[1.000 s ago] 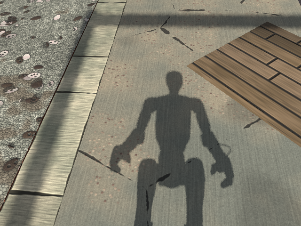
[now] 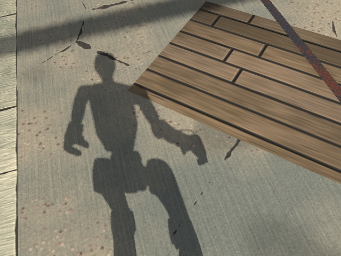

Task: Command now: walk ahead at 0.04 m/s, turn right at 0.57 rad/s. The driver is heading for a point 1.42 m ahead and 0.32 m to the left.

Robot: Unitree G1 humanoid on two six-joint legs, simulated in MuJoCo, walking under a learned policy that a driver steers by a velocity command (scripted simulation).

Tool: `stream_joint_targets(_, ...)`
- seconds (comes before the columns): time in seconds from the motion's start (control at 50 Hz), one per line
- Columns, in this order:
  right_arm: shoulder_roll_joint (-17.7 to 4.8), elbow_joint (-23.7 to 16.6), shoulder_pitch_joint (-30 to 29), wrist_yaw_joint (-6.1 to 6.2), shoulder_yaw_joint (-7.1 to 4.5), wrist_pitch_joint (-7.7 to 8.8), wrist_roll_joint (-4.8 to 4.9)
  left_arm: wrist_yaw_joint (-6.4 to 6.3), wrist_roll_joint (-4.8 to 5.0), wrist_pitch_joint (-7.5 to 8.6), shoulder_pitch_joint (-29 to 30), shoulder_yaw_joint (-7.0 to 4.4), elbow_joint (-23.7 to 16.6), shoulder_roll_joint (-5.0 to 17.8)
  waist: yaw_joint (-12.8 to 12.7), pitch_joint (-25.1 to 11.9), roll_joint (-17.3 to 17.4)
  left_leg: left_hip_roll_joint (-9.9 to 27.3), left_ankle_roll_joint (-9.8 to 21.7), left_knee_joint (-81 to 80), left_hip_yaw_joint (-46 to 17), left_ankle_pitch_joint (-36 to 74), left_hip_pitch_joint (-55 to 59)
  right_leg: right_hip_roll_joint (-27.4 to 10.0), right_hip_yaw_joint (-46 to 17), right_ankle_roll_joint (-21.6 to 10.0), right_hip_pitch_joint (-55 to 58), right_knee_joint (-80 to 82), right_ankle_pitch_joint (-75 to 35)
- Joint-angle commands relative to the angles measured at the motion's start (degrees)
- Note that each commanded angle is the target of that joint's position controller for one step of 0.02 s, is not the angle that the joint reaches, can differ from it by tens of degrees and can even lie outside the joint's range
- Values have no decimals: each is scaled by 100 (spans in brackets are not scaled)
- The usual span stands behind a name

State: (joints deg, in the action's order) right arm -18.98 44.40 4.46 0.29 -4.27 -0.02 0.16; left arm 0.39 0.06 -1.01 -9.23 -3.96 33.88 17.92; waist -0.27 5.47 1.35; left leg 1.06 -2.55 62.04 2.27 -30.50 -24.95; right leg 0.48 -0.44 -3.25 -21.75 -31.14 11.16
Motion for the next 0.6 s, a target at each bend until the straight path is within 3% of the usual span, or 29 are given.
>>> stream_joint_targets(0.02,-582,-380,-8,86,-152,29,-42,-107,71,99,-7,-258,-375,905,43,-1260,-645,110,-35,297,-577,464,-911,-1354,-1721,-1105,1618,989,-2810)
stream_joint_targets(0.06,-462,-267,263,73,-118,-5,5,-149,-17,67,136,-233,-432,865,166,-1406,-739,-9,-148,-82,-491,723,-567,-1265,-1521,-1102,1504,1018,-2899)
stream_joint_targets(0.14,-176,-150,282,55,21,-83,25,-184,-88,67,168,-108,-282,577,19,-1463,-870,166,-243,-1360,-397,1001,303,-1162,-1142,-1018,1186,1019,-2183)
stream_joint_targets(0.2,-208,-112,266,2,47,-107,32,-117,-188,89,159,4,-26,409,-78,-1206,-997,202,-178,-2150,-292,1231,932,-1171,-1124,-944,788,1154,-936)
stream_joint_targets(0.24,-252,-86,376,-26,41,-79,18,-82,-149,103,313,19,83,464,77,-916,-931,70,-26,-3079,-98,1784,1322,-1059,-1054,-733,522,1061,-87)
stream_joint_targets(0.26,-360,-124,328,-34,33,-62,-32,-85,-122,112,152,12,186,493,67,-763,-819,64,80,-3538,-148,2201,1351,-923,-1009,-512,531,988,192)
stream_joint_targets(0.28,-618,-210,284,-24,0,-41,-85,-114,-147,131,19,-1,233,520,-39,-701,-522,354,231,-3600,-564,3034,1328,-728,-892,-240,546,702,424)
stream_joint_targets(0.3,-1007,-284,215,4,-72,-27,-49,-138,-223,148,-236,-18,219,528,-335,-687,204,787,529,-3615,-1114,3649,1176,-281,-486,29,511,278,761)
stream_joint_targets(0.32,-1030,-221,131,-4,-116,-28,31,-186,-247,147,-126,1,184,371,-347,-631,838,940,893,-3954,-1543,2784,639,83,49,293,768,20,643)
stream_joint_targets(0.34,-811,-247,166,-2,-77,-16,17,-240,-221,131,167,-10,143,378,-171,-597,913,946,1008,-4252,-1834,1716,458,172,153,360,884,-186,746)
stream_joint_targets(0.4,-809,-135,636,46,-106,49,60,-203,-34,159,382,-58,20,239,36,-330,1185,1055,1239,-4744,-2578,-890,570,335,177,216,296,-619,1505)
stream_joint_targets(0.42,-798,-140,629,76,-112,72,86,-152,15,239,341,-65,19,178,-8,-257,1257,1075,1271,-4765,-2723,-1068,553,273,66,145,320,-526,1421)
stream_joint_targets(0.46,-663,-268,346,115,-88,56,154,-78,69,423,-59,-102,145,135,-295,-320,1087,805,1108,-4520,-2581,-892,189,90,-114,-9,1115,331,1151)
stream_joint_targets(0.48,-442,-426,175,124,-34,50,159,-77,13,490,-331,-181,238,349,-409,-453,562,478,846,-3982,-2150,-634,-409,-289,-538,-126,1819,662,1352)
stream_joint_targets(0.5,-171,-612,-61,132,37,80,165,-86,-43,534,-876,-273,386,595,-601,-510,-302,-86,501,-2686,-1321,-291,-1289,-971,-1553,-406,2547,1298,2263)
stream_joint_targets(0.52,-144,-823,-223,114,51,133,185,-44,-72,566,-1232,-359,506,902,-671,-378,-1157,-289,401,-1325,-943,-122,-2095,-2082,-3226,-923,2831,2123,2820)
stream_joint_targets(0.54,-405,-827,-89,103,-48,175,187,-61,-112,614,-1121,-287,492,707,-459,-184,-880,23,439,-401,-1208,-77,-2414,-2393,-3485,-1188,2628,2135,2633)
stream_joint_targets(0.58,-398,-665,296,11,-87,223,197,-119,23,671,-820,-210,449,434,-204,-102,-696,284,433,60,-1223,689,-2606,-2081,-2552,-990,2681,2173,1927)
stream_joint_targets(0.6,-330,-653,266,-35,-79,248,192,-132,22,668,-765,-203,478,428,-205,-73,-672,388,395,47,-1167,1039,-2610,-1924,-2034,-838,2675,2231,1311)
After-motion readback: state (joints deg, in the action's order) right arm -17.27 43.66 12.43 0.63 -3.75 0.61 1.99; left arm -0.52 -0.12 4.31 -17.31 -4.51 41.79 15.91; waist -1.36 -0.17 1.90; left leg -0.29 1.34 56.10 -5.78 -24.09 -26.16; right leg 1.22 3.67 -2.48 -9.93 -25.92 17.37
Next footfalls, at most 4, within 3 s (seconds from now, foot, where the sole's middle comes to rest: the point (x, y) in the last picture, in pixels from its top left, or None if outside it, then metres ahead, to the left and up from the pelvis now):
0.28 left None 0.08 0.16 -0.77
0.90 left None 0.30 0.25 -0.77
1.40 right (149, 212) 0.58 0.17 -0.77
1.82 left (90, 228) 0.52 0.40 -0.77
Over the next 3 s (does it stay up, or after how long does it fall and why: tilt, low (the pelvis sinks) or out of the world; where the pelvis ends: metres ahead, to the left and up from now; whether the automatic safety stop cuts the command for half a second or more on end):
stays up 0.61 0.32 0.01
